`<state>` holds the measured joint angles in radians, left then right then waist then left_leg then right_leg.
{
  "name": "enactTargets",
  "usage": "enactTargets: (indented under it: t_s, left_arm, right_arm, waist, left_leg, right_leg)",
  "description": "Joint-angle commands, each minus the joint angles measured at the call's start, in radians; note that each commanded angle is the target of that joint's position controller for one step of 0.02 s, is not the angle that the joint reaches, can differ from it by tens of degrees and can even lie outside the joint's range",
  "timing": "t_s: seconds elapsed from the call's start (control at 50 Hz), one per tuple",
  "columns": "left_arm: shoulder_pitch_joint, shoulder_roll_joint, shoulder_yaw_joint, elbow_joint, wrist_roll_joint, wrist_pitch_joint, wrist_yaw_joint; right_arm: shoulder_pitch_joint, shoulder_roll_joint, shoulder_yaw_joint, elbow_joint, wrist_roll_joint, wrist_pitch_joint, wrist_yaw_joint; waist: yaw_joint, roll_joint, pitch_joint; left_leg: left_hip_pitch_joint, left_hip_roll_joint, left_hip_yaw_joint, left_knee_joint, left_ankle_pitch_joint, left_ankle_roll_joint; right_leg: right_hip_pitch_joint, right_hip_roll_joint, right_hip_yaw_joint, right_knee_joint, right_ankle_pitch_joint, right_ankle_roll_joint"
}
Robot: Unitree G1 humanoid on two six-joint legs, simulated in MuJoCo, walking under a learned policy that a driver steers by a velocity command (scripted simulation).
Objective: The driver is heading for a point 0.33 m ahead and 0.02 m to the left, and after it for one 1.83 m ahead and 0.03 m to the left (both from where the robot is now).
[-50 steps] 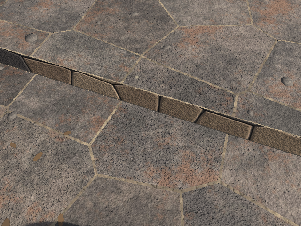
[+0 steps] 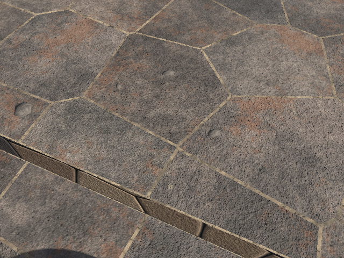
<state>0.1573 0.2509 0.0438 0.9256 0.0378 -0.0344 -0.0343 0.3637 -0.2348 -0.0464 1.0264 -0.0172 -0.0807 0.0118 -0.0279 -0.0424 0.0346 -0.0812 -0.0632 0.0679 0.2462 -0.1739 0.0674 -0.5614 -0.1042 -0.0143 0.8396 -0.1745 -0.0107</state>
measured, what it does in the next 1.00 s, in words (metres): walks ahead: right foot, then left foot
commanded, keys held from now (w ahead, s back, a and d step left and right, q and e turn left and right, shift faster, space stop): w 0.16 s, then no key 0.84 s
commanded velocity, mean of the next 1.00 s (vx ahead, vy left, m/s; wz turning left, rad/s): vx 0.20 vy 0.00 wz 0.00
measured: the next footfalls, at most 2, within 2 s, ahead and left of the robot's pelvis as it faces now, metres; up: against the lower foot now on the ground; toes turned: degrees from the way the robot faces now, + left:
right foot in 0.18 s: +0.25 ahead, -0.13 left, +0.00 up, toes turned -5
left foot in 0.56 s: +0.30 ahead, +0.08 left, +0.00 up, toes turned +1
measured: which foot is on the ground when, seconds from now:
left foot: down 0.00-0.20, up 0.22-0.54, down 0.56-1.00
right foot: up 0.00-0.16, down 0.18-1.00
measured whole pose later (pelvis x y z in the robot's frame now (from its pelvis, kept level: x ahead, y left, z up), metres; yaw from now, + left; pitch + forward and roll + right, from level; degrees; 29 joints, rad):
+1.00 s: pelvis +0.25 -0.02 -0.01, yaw +0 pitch -1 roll +0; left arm 0.19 0.24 0.03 1.08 0.01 -0.01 0.04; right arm 0.12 -0.24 -0.04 1.08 0.00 0.00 -0.04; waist 0.00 0.00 0.03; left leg -0.21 -0.01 0.02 0.44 -0.21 0.03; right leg -0.12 0.00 -0.09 0.40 -0.27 -0.02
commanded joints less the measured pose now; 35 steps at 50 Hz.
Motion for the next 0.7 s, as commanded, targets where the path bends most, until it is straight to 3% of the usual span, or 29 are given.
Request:
enactTargets:
  t_s: [0.02, 0.12, 0.16, 0.18, 0.2, 0.22, 0.24, 0.28, 0.32, 0.4, 0.44, 0.52, 0.54, 0.56, 0.58, 0.6, 0.62, 0.64, 0.7]
  left_arm:
    - [-0.084, 0.042, -0.004, -0.071, -0.011, -0.011, -0.004]
    - [-0.137, 0.067, -0.001, -0.103, -0.011, -0.023, 0.006]
    - [-0.045, 0.072, 0.006, -0.08, -0.003, -0.036, 0.016]
    - [0.095, 0.089, 0.017, -0.029, 0.009, -0.051, 0.027]
    - [0.27, 0.162, 0.035, 0.007, 0.03, -0.062, 0.041]
    - [0.335, 0.295, 0.071, 0.03, 0.02, -0.053, 0.044]
    - [0.27, 0.235, 0.06, 0.02, -0.02, -0.042, 0.037]
    - [0.111, 0.101, 0.02, -0.012, -0.023, -0.048, 0.033]
    - [0.053, 0.039, -0.006, -0.008, -0.023, -0.053, 0.045]
    - [0.054, 0.079, -0.018, 0.024, -0.023, -0.064, 0.053]
    - [0.073, 0.083, -0.023, 0.042, -0.019, -0.057, 0.054]
    - [0.078, 0.075, -0.031, 0.064, -0.024, -0.034, 0.054]
    - [0.066, 0.076, -0.032, 0.066, -0.028, -0.027, 0.056]
    - [0.079, 0.068, -0.034, 0.069, -0.026, -0.021, 0.057]
    - [0.117, 0.067, -0.031, 0.073, -0.019, -0.014, 0.057]
    - [0.224, 0.014, -0.041, 0.108, -0.025, -0.003, 0.06]
    - [0.197, 0.029, -0.042, 0.128, -0.021, 0.005, 0.068]
    - [0.165, 0.057, -0.033, 0.126, -0.022, 0.009, 0.072]
    - [0.151, 0.051, -0.032, 0.132, -0.024, 0.008, 0.07]
  right_arm:
    - [-0.004, -0.148, -0.025, -0.039, 0.001, -0.015, 0.0]
    - [0.032, -0.164, -0.029, -0.01, -0.004, -0.01, -0.006]
    - [0.003, -0.169, -0.029, -0.008, -0.002, -0.005, -0.009]
    - [0.004, -0.143, -0.019, -0.005, -0.001, -0.002, -0.01]
    - [-0.005, -0.108, -0.004, -0.034, 0.004, -0.004, -0.014]
    - [0.106, -0.024, 0.014, -0.045, 0.037, -0.005, -0.016]
    - [0.069, -0.121, -0.012, -0.02, 0.008, 0.008, -0.028]
    - [0.01, -0.075, -0.005, -0.017, 0.005, 0.012, -0.025]
    - [-0.017, -0.059, -0.002, -0.015, -0.012, 0.036, -0.022]
    - [-0.023, -0.024, 0.011, 0.004, -0.012, 0.067, -0.02]
    - [-0.069, -0.023, 0.018, 0.003, -0.007, 0.074, -0.031]
    - [-0.111, -0.035, 0.026, 0.012, 0.001, 0.079, -0.043]
    - [-0.108, -0.035, 0.031, 0.016, -0.004, 0.077, -0.043]
    - [-0.122, -0.07, 0.028, 0.015, -0.012, 0.07, -0.044]
    - [-0.134, -0.12, 0.021, 0.01, -0.017, 0.062, -0.046]
    - [-0.179, -0.139, 0.017, 0.015, 0.004, 0.065, -0.043]
    - [-0.192, -0.094, 0.021, 0.014, 0.013, 0.067, -0.035]
    - [-0.176, -0.067, 0.027, 0.02, 0.01, 0.065, -0.033]
    - [-0.147, -0.064, 0.029, 0.048, 0.012, 0.059, -0.045]
  waist:
    - [0.002, 0.116, 0.039]
    - [-0.006, 0.118, 0.043]
    - [0.047, 0.101, 0.011]
    - [0.098, 0.06, -0.058]
    - [0.157, -0.025, -0.178]
    - [0.119, -0.297, -0.257]
    - [0.094, -0.123, -0.222]
    - [0.036, -0.017, -0.085]
    - [-0.002, -0.035, -0.059]
    - [-0.034, -0.049, -0.101]
    - [-0.012, -0.067, -0.106]
    - [-0.001, -0.063, -0.104]
    - [-0.017, -0.033, -0.088]
    - [-0.007, 0.015, -0.073]
    - [0.031, 0.072, -0.046]
    - [0.089, 0.158, -0.024]
    - [0.05, 0.135, 0.023]
    - [0.032, 0.114, 0.04]
    - [0.032, 0.114, 0.005]
  left_leg:
    - [-0.047, 0.249, -0.145, -0.15, 0.123, 0.134]
    - [0.06, 0.291, -0.14, -0.068, 0.282, 0.109]
    - [0.074, 0.28, -0.116, 0.064, 0.47, 0.085]
    - [0.045, 0.225, -0.072, 0.244, 0.572, 0.057]
    - [-0.09, 0.168, -0.026, 0.497, 0.382, 0.019]
    - [-0.377, -0.015, 0.042, 0.822, -0.233, -0.026]
    - [-0.416, 0.014, -0.095, 0.93, -0.384, -0.016]
    - [-0.411, 0.081, -0.125, 0.907, -0.29, -0.017]
    - [-0.327, 0.109, -0.121, 0.807, -0.221, -0.039]
    - [-0.2, 0.088, -0.083, 0.59, -0.158, -0.07]
    - [-0.173, 0.083, -0.06, 0.464, -0.117, -0.072]
    - [-0.073, 0.092, -0.048, 0.285, -0.019, -0.06]
    - [-0.008, 0.106, -0.059, 0.18, 0.085, -0.055]
    - [0.045, 0.157, -0.117, 0.119, 0.2, -0.052]
    - [0.059, 0.226, -0.18, 0.116, 0.322, -0.044]
    - [-0.021, 0.239, -0.193, 0.136, 0.288, -0.013]
    - [-0.094, 0.208, -0.182, 0.115, 0.183, -0.024]
    - [-0.109, 0.188, -0.17, 0.094, 0.167, -0.036]
    - [-0.062, 0.178, -0.163, 0.076, 0.217, -0.037]
  right_leg:
    - [0.038, 0.008, -0.031, -0.157, 0.085, 0.011]
    - [0.094, 0.039, -0.051, -0.273, 0.045, -0.025]
    - [0.224, 0.077, -0.072, -0.352, 0.026, -0.053]
    - [0.398, 0.093, -0.067, -0.418, 0.06, -0.074]
    - [0.621, -0.076, 0.104, -0.423, 0.155, -0.118]
    - [0.815, -0.324, 0.476, -0.507, 0.371, -0.262]
    - [0.739, -0.309, 0.467, -0.501, 0.532, -0.27]
    - [0.567, -0.223, 0.235, -0.507, 0.709, -0.233]
    - [0.462, -0.157, 0.115, -0.548, 0.752, -0.18]
    - [0.414, -0.113, 0.013, -0.536, 0.865, -0.18]
    - [0.426, -0.098, 0.0, -0.522, 0.84, -0.172]
    - [0.391, -0.104, 0.033, -0.516, 0.552, -0.144]
    - [0.345, -0.091, 0.038, -0.517, 0.383, -0.114]
    - [0.305, -0.058, 0.048, -0.521, 0.171, -0.072]
    - [0.277, -0.008, 0.036, -0.518, -0.005, -0.047]
    - [0.332, 0.032, 0.032, -0.592, -0.086, -0.037]
    - [0.384, 0.03, 0.029, -0.588, -0.062, -0.029]
    - [0.402, 0.025, 0.033, -0.566, -0.019, -0.03]
    - [0.443, 0.005, 0.038, -0.56, 0.058, -0.03]
Velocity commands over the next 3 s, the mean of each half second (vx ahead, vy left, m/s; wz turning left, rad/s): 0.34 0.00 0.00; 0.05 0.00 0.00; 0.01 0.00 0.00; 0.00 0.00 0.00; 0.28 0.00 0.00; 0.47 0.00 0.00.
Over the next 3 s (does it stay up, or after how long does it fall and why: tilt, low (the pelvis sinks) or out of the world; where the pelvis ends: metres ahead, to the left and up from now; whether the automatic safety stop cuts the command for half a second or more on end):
stays up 0.62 -0.04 0.03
